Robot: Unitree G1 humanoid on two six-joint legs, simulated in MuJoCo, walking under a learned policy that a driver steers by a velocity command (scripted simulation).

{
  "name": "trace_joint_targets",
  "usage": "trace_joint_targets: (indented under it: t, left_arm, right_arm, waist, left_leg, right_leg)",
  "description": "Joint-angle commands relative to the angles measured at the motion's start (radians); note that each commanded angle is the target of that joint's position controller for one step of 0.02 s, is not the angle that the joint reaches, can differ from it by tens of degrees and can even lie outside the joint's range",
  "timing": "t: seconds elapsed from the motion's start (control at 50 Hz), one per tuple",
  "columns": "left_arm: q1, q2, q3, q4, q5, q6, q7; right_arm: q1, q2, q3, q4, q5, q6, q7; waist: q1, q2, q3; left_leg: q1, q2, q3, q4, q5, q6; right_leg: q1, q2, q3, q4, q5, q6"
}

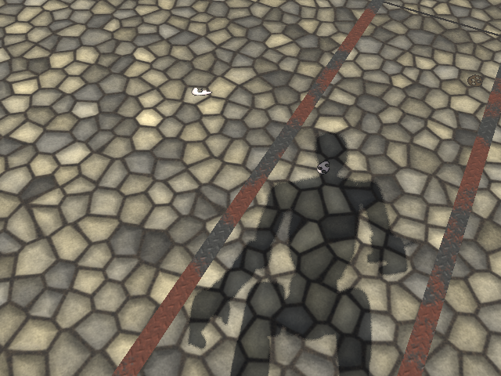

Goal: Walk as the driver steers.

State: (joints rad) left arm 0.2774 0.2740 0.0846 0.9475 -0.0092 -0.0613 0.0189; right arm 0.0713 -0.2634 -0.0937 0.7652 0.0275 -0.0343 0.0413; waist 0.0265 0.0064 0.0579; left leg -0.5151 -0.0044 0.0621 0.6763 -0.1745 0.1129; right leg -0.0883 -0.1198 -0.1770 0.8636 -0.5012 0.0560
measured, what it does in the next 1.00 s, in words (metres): walks ahead, turning right: right foot, then left foot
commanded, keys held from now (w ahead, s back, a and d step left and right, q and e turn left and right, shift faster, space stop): w+q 0.10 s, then w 0.06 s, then w+e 0.84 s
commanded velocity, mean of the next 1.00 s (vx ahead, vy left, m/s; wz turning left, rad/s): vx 0.50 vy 0.00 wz -0.17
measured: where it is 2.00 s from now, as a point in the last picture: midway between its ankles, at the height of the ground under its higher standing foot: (319, 205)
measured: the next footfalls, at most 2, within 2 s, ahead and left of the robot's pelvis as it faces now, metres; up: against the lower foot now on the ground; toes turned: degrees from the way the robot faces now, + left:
right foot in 0.52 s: +0.49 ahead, -0.10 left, +0.00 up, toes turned -1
left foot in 1.00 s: +0.77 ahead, +0.08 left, +0.00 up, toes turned -19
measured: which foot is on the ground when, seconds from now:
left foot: down 0.00-0.54, up 0.56-0.98, down 1.00-1.00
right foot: up 0.00-0.50, down 0.52-1.00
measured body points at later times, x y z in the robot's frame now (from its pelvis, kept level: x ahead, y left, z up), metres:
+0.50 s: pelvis +0.29 -0.01 +0.01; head +0.32 +0.00 +0.46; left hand +0.49 +0.24 -0.09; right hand +0.32 -0.29 -0.11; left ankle +0.10 +0.08 -0.71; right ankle +0.45 -0.10 -0.70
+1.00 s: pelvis +0.59 +0.00 +0.01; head +0.62 -0.01 +0.46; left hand +0.69 +0.28 -0.11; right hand +0.76 -0.29 -0.05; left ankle +0.73 +0.09 -0.72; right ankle +0.45 -0.10 -0.71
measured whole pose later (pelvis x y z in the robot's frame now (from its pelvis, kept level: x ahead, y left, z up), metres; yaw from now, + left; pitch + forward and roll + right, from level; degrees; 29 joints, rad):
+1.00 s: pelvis +0.59 +0.00 +0.01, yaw -15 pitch +3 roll +0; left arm 0.38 0.30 0.08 0.77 -0.02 -0.03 0.01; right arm 0.04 -0.27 -0.04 0.68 0.00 -0.13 0.01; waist 0.08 0.00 -0.01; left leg -0.45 -0.01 -0.06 0.46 -0.06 0.00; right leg -0.12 0.10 0.23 0.55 -0.45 -0.05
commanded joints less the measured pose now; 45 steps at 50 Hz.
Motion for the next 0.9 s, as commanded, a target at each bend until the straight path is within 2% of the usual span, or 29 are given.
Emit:
trace_joint_targets:
  t: [0.02,0.04,0.06,0.08,0.1,0.12,0.18,0.26,0.32,0.38,0.44,0.48,0.5,0.52,0.54,0.56,0.58,0.6,0.62,0.64,0.66,0.68,0.72,0.76,0.82,0.86,0.9]
  left_arm:
    - [-0.128,0.111,0.003,-0.171,-0.045,-0.091,-0.019]
    - [-0.141,0.106,-0.002,-0.169,-0.038,-0.104,-0.018]
    - [-0.134,0.112,0.005,-0.152,-0.010,-0.104,-0.009]
    - [-0.117,0.129,0.016,-0.145,0.004,-0.093,-0.007]
    - [-0.109,0.130,0.020,-0.147,0.006,-0.077,-0.009]
    - [-0.101,0.116,0.020,-0.147,0.009,-0.064,-0.011]
    - [-0.161,0.074,0.006,-0.161,0.020,-0.043,-0.010]
    - [-0.260,0.053,-0.008,-0.176,0.004,-0.041,-0.026]
    - [-0.332,0.053,-0.017,-0.195,-0.008,-0.043,-0.040]
    - [-0.380,0.058,-0.022,-0.221,-0.014,-0.047,-0.060]
    - [-0.381,0.060,-0.026,-0.241,-0.017,-0.054,-0.086]
    - [-0.295,0.094,-0.011,-0.229,-0.011,-0.049,-0.089]
    - [-0.183,0.128,0.007,-0.204,-0.008,-0.045,-0.086]
    - [-0.033,0.172,0.030,-0.174,-0.006,-0.040,-0.077]
    - [0.110,0.264,0.055,-0.164,0.005,-0.033,-0.063]
    - [0.118,0.237,0.043,-0.159,-0.014,-0.030,-0.064]
    - [0.105,0.180,0.027,-0.156,-0.018,-0.023,-0.060]
    - [0.049,0.153,0.021,-0.179,-0.012,-0.021,-0.054]
    - [-0.010,0.139,0.015,-0.193,-0.004,-0.022,-0.054]
    - [-0.050,0.115,0.006,-0.209,0.002,-0.025,-0.051]
    - [-0.070,0.115,0.003,-0.222,0.008,-0.024,-0.048]
    - [-0.077,0.120,0.005,-0.229,0.006,-0.022,-0.044]
    - [-0.065,0.144,0.011,-0.234,0.002,-0.023,-0.033]
    - [-0.040,0.171,0.022,-0.235,-0.006,-0.020,-0.022]
    - [0.016,0.172,0.025,-0.228,-0.016,-0.005,-0.012]
    - [0.056,0.169,0.025,-0.220,-0.020,0.004,-0.009]
    - [0.077,0.159,0.024,-0.220,-0.022,0.013,-0.006]
  right_arm:
    - [0.343,-0.220,-0.058,0.012,-0.018,-0.028,-0.008]
    - [0.293,-0.180,-0.047,0.007,-0.012,-0.037,-0.010]
    - [0.205,-0.141,-0.035,-0.014,-0.010,-0.039,-0.011]
    - [0.150,-0.108,-0.023,-0.034,-0.017,-0.040,-0.014]
    - [0.136,-0.104,-0.019,-0.044,-0.022,-0.041,-0.018]
    - [0.141,-0.110,-0.019,-0.043,-0.020,-0.045,-0.023]
    - [0.199,-0.133,-0.021,-0.018,-0.017,-0.051,-0.044]
    - [0.247,-0.126,-0.011,0.011,-0.022,-0.053,-0.053]
    - [0.280,-0.136,-0.010,0.039,-0.026,-0.059,-0.052]
    - [0.307,-0.139,-0.009,0.069,-0.029,-0.053,-0.052]
    - [0.304,-0.148,-0.011,0.080,-0.030,-0.038,-0.059]
    - [0.275,-0.172,-0.014,0.068,-0.032,-0.029,-0.067]
    - [0.256,-0.181,-0.014,0.062,-0.033,-0.021,-0.071]
    - [0.231,-0.186,-0.011,0.049,-0.031,-0.019,-0.076]
    - [0.283,-0.132,0.008,0.015,-0.046,-0.035,-0.074]
    - [0.336,-0.045,0.040,0.022,-0.049,-0.065,-0.054]
    - [0.261,-0.135,0.022,-0.002,-0.016,-0.098,-0.036]
    - [0.169,-0.149,0.022,-0.035,0.009,-0.113,-0.029]
    - [0.126,-0.140,0.023,-0.046,-0.005,-0.120,-0.033]
    - [0.121,-0.149,0.012,-0.048,-0.029,-0.113,-0.041]
    - [0.140,-0.141,0.010,-0.052,-0.038,-0.101,-0.044]
    - [0.161,-0.128,0.011,-0.054,-0.042,-0.091,-0.047]
    - [0.149,-0.105,0.016,-0.066,-0.045,-0.074,-0.054]
    - [0.074,-0.086,0.025,-0.092,-0.047,-0.070,-0.057]
    - [-0.035,-0.063,0.035,-0.121,-0.039,-0.078,-0.049]
    - [-0.082,-0.074,0.033,-0.140,-0.026,-0.083,-0.041]
    - [-0.097,-0.101,0.024,-0.152,-0.021,-0.091,-0.033]
  waist:
    - [-0.149,0.118,-0.301]
    - [-0.118,0.074,-0.224]
    - [-0.071,0.017,-0.173]
    - [-0.033,0.023,-0.152]
    - [-0.014,0.029,-0.144]
    - [-0.005,0.022,-0.137]
    - [-0.020,0.020,-0.094]
    - [-0.074,0.062,-0.052]
    - [-0.109,0.061,-0.008]
    - [-0.125,0.044,0.025]
    - [-0.111,0.051,0.013]
    - [-0.060,0.092,-0.071]
    - [0.002,0.098,-0.138]
    - [0.084,0.074,-0.214]
    - [0.094,-0.096,-0.349]
    - [0.053,-0.269,-0.447]
    - [0.089,-0.170,-0.383]
    - [0.082,-0.100,-0.255]
    - [0.041,0.002,-0.150]
    - [0.006,0.023,-0.115]
    - [-0.024,-0.002,-0.098]
    - [-0.041,-0.023,-0.092]
    - [-0.046,-0.043,-0.078]
    - [-0.024,-0.050,-0.066]
    - [0.028,-0.073,-0.071]
    - [0.048,-0.087,-0.073]
    - [0.045,-0.096,-0.078]
  left_leg:
    - [0.865,0.328,-0.801,-0.412,-0.133,0.275]
    - [0.744,0.287,-0.655,-0.392,-0.048,0.235]
    - [0.594,0.244,-0.547,-0.390,0.045,0.200]
    - [0.485,0.213,-0.477,-0.407,0.132,0.184]
    - [0.425,0.201,-0.456,-0.430,0.169,0.182]
    - [0.396,0.197,-0.427,-0.443,0.216,0.184]
    - [0.359,0.175,-0.322,-0.479,0.325,0.172]
    - [0.369,0.135,-0.207,-0.502,0.283,0.104]
    - [0.419,0.165,-0.188,-0.529,0.200,0.087]
    - [0.558,0.213,-0.163,-0.502,0.259,0.081]
    - [0.654,0.242,-0.118,-0.423,0.479,0.060]
    - [0.671,0.230,-0.079,-0.294,0.853,0.034]
    - [0.656,0.208,-0.051,-0.149,1.002,0.015]
    - [0.532,0.176,-0.022,0.062,0.950,-0.020]
    - [0.191,0.080,0.011,0.443,0.547,-0.081]
    - [-0.126,-0.100,-0.099,0.719,-0.345,-0.130]
    - [-0.244,-0.030,-0.211,0.766,-0.327,-0.102]
    - [-0.276,0.019,-0.193,0.717,-0.255,-0.088]
    - [-0.248,0.054,-0.175,0.613,-0.204,-0.085]
    - [-0.182,0.085,-0.170,0.526,-0.174,-0.093]
    - [-0.128,0.094,-0.166,0.485,-0.166,-0.104]
    - [-0.106,0.101,-0.160,0.434,-0.164,-0.118]
    - [-0.089,0.101,-0.132,0.324,-0.116,-0.151]
    - [-0.065,0.083,-0.116,0.166,0.030,-0.172]
    - [0.023,0.028,-0.105,-0.052,0.239,-0.180]
    - [0.045,0.007,-0.115,-0.117,0.263,-0.180]
    - [0.052,0.000,-0.140,-0.176,0.212,-0.168]
  right_leg:
    - [-0.774,0.097,0.253,0.560,-0.025,-0.050]
    - [-0.762,0.051,0.252,0.486,0.065,-0.075]
    - [-0.681,0.011,0.257,0.396,0.130,-0.076]
    - [-0.598,-0.012,0.264,0.331,0.166,-0.074]
    - [-0.548,-0.017,0.265,0.291,0.187,-0.067]
    - [-0.532,-0.018,0.254,0.246,0.201,-0.054]
    - [-0.561,-0.010,0.222,0.081,0.343,-0.021]
    - [-0.547,0.010,0.194,-0.161,0.614,-0.037]
    - [-0.558,0.024,0.183,-0.254,0.691,-0.062]
    - [-0.640,0.038,0.185,-0.303,0.626,-0.092]
    - [-0.637,0.076,0.161,-0.328,0.502,-0.131]
    - [-0.480,0.142,0.102,-0.313,0.417,-0.164]
    - [-0.336,0.183,0.074,-0.324,0.407,-0.188]
    - [-0.099,0.167,0.125,-0.353,0.471,-0.227]
    - [0.271,-0.065,0.490,-0.340,0.489,-0.357]
    - [0.505,-0.228,0.955,-0.491,0.381,-0.496]
    - [0.481,-0.192,0.907,-0.540,0.233,-0.440]
    - [0.344,-0.159,0.770,-0.558,0.233,-0.399]
    - [0.167,-0.122,0.681,-0.586,0.316,-0.376]
    - [0.054,-0.091,0.618,-0.608,0.407,-0.362]
    - [-0.027,-0.069,0.593,-0.630,0.460,-0.366]
    - [-0.073,-0.057,0.571,-0.646,0.491,-0.370]
    - [-0.152,-0.034,0.505,-0.662,0.563,-0.369]
    - [-0.201,0.007,0.447,-0.662,0.564,-0.338]
    - [-0.226,0.052,0.416,-0.630,0.500,-0.286]
    - [-0.190,0.038,0.459,-0.598,0.450,-0.275]
    - [-0.119,0.014,0.527,-0.539,0.404,-0.263]
Velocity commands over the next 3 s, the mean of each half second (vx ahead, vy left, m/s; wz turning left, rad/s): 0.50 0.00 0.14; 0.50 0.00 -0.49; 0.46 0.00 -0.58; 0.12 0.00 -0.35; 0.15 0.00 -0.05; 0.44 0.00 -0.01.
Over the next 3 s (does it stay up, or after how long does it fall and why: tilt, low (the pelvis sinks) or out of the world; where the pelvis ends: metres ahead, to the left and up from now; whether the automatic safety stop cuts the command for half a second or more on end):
stays up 1.21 -0.34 0.02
